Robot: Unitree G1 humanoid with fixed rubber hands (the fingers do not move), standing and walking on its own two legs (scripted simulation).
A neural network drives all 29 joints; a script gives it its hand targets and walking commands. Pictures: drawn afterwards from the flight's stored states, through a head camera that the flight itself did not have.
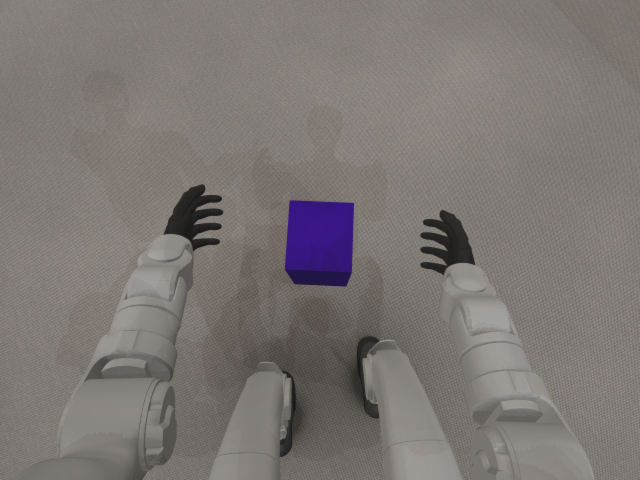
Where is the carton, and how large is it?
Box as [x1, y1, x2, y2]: [285, 200, 353, 286]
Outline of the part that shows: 290,200 285,259 286,271 294,283 345,286 351,272 353,203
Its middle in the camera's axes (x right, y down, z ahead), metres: +0.00 +0.02 +0.99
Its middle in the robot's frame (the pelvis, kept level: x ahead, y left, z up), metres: +0.48 -0.01 -0.57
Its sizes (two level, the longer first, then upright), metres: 0.160 0.147 0.259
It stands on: the floor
